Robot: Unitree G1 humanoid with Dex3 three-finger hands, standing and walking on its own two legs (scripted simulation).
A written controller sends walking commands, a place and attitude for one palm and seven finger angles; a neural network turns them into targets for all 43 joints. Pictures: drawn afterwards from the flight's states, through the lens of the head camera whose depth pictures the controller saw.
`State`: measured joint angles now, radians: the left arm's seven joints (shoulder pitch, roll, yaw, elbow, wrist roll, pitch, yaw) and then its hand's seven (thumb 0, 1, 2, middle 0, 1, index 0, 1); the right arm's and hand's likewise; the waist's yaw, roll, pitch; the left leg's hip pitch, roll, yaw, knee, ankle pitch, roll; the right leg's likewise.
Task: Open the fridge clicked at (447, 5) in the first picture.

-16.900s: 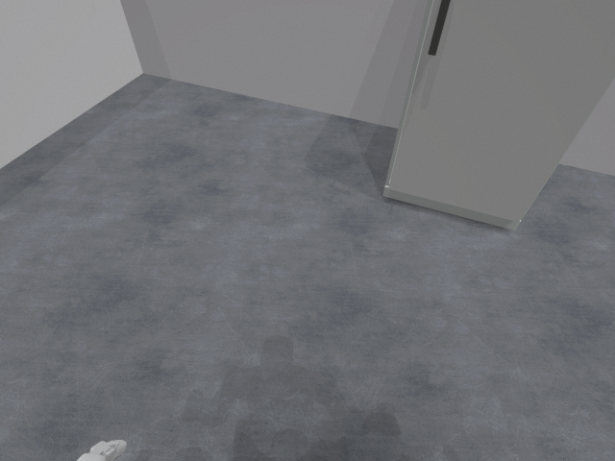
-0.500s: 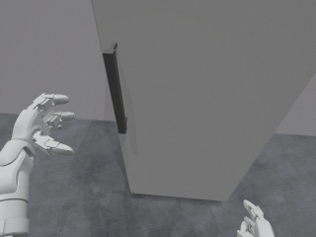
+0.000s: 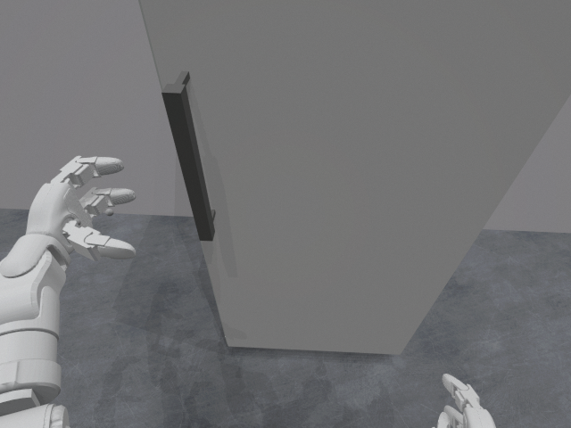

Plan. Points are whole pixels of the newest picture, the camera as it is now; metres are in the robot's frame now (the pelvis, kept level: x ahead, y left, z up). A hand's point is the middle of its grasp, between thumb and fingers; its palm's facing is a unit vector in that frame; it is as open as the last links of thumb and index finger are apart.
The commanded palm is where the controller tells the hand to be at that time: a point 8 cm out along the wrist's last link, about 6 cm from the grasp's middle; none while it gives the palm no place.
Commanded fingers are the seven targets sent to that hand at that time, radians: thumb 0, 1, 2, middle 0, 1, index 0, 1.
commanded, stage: move the hooked fingers beside the handle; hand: left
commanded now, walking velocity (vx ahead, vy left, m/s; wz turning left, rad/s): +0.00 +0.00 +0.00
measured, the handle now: (197, 167) +0.47 +0.17 +0.12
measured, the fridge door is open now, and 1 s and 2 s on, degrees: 0 0 0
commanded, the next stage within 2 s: none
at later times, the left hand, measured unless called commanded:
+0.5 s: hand (139, 187) +0.40 +0.24 +0.14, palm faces +0.04 -1.00 +0.00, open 14.0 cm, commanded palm +0.37 +0.29 +0.14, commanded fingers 0.00 -0.50 0.30 -0.30 -1.20 -0.30 -1.20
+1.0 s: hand (139, 193) +0.40 +0.24 +0.13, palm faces +0.08 -1.00 -0.02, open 14.0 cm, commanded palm +0.37 +0.28 +0.14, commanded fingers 0.00 -0.50 0.30 -0.30 -1.20 -0.30 -1.20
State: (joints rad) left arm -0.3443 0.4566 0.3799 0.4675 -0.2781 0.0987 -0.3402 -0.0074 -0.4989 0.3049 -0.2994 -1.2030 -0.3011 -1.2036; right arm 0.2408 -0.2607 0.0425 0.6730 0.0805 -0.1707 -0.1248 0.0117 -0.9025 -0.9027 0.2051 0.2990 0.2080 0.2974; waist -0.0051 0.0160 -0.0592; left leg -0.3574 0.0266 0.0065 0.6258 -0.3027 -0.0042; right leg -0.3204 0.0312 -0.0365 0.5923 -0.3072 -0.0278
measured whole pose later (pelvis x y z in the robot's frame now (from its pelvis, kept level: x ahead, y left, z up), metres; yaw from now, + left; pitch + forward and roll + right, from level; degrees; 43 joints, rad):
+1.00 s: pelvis +0.00 +0.00 +0.00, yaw -1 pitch +4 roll -1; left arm -0.48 0.44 0.33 0.62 -0.21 0.03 -0.25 -0.01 -0.50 0.31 -0.30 -1.20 -0.30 -1.20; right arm 0.30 -0.26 0.02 0.67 0.08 -0.11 -0.10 0.01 -0.90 -0.90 0.20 0.30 0.21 0.30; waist -0.03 0.02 -0.07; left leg -0.39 0.03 0.01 0.63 -0.31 0.00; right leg -0.35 0.04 -0.03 0.58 -0.30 -0.03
